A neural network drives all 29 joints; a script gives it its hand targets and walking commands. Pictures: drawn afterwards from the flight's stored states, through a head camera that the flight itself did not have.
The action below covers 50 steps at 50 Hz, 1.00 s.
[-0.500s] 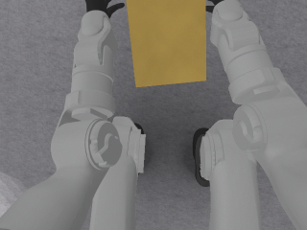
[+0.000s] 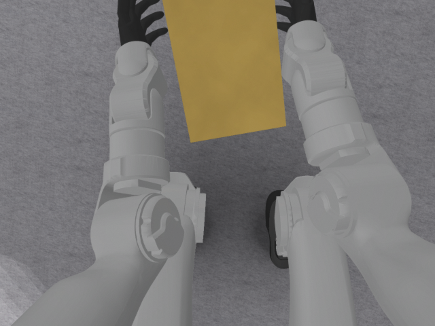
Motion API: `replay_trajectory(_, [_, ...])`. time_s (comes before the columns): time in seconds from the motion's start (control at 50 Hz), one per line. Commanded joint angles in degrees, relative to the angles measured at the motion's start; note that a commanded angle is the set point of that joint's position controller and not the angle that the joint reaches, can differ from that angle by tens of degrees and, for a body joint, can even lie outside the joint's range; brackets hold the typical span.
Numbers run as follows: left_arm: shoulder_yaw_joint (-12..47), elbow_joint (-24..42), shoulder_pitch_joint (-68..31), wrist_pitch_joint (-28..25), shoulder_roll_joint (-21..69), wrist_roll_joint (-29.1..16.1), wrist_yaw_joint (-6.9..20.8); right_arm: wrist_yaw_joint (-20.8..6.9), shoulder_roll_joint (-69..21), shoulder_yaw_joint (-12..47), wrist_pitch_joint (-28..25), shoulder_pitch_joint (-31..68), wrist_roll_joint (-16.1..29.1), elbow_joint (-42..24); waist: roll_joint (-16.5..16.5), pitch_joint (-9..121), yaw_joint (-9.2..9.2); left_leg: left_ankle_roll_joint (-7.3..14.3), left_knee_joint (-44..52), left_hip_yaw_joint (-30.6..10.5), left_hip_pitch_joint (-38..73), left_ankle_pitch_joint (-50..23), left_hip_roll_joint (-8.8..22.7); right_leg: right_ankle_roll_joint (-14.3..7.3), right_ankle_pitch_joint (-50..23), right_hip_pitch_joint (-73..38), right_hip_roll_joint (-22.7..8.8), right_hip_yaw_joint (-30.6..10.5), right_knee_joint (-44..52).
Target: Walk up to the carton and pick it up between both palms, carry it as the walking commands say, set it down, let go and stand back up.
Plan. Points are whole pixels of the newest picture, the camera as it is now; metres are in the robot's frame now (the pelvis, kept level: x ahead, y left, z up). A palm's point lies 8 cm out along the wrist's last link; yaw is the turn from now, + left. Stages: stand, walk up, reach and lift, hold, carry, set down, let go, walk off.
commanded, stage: reach and lift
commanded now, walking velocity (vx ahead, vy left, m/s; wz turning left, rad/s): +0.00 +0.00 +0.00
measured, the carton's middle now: (220, 49) +0.53 +0.04 -0.20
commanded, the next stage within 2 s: none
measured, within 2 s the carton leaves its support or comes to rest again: neither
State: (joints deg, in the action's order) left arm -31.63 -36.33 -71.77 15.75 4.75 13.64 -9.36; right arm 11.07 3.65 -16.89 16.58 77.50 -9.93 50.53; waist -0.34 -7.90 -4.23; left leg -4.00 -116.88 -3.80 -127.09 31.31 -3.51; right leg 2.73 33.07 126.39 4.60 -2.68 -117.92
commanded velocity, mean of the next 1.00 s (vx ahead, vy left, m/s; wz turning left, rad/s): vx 0.00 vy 0.00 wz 0.00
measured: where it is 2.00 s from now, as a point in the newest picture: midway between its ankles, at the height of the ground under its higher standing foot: (232, 238)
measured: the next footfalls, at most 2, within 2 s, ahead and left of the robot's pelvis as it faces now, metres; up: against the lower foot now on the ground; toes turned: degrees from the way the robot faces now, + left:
none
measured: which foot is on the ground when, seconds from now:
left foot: down 0.00-1.00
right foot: down 0.00-1.00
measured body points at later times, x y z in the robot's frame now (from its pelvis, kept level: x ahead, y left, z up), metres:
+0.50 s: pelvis -0.01 +0.00 +0.04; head +0.30 +0.00 +0.38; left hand +0.51 +0.15 -0.04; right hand +0.53 -0.08 -0.05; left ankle +0.11 +0.13 -0.38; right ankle +0.10 -0.12 -0.38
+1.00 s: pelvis +0.00 +0.00 +0.09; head +0.26 +0.00 +0.46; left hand +0.49 +0.15 +0.03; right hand +0.52 -0.08 +0.02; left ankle +0.11 +0.13 -0.38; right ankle +0.10 -0.12 -0.38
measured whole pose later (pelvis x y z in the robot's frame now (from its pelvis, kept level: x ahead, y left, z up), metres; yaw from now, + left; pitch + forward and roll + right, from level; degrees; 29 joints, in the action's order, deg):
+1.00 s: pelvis +0.00 +0.00 +0.09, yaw +0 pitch +39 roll +1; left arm -34.9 -34.3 -60.5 18.5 11.4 19.9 -9.8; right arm 9.7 -4.0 -23.6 19.5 65.1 -18.4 46.4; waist -0.8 4.5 -3.9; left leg -3.2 -99.2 -3.5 -110.3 28.1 -3.0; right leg 2.4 29.7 109.9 4.5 -3.9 -100.5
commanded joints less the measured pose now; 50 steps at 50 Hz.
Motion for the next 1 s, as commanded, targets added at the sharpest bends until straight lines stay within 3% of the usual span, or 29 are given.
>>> replay_trajectory(0.0, [31.12, -8.91, -31.33, 2.04, 56.66, -6.03, 16.68, -15.74, -58.45, 21.78, -3.72, 36.83, 6.52, -6.5, -2.5, 72.91, -0.85, 1.43, 10.14, 8.59, 39.7, -20.96, -7.04, -1.42, -18.12, -35.46, 7.77, 7.47, 10.74])
replay_trajectory(0.3, [26.16, -10.96, -28.81, 2.81, 57.38, -2.46, 16.66, -15.94, -59.58, 18.03, -2.39, 33.14, 2.56, -4.09, -3.26, 69.19, -1.29, 2.07, 16.11, 8.59, 39.26, -14.78, -7.36, -1.27, -12.57, -36.09, 7.91, 6.78, 17.11])
replay_trajectory(0.98, [27.78, -9.95, -22.45, 4.02, 63.58, -1.56, 16.46, -16.88, -66.61, 17.41, -0.42, 24.6, -0.12, -2.57, -2.99, 68.96, -0.79, 1.85, 27.9, 8.41, 49.76, -13.62, -8.07, -1.28, -11.35, -46.07, 8.21, 5.67, 29.28])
